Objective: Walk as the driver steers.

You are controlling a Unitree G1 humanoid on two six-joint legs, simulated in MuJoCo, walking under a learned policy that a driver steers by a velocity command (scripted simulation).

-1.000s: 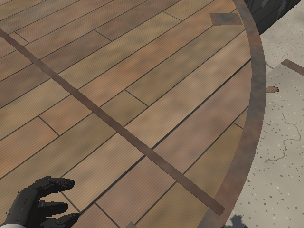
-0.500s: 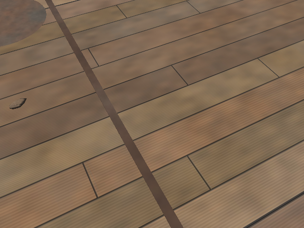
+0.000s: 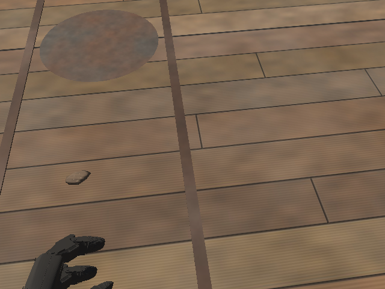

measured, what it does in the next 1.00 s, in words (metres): walks ahead, turning left: left foot, then right foot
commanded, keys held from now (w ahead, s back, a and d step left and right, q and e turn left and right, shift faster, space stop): q+shift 0.58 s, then shift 0.42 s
